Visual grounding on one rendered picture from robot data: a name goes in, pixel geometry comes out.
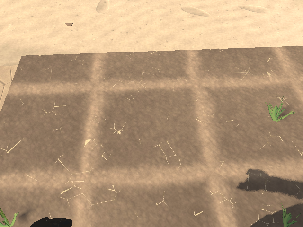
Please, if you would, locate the left robot hand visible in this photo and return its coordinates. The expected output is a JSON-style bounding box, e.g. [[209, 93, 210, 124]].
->
[[28, 217, 73, 227]]

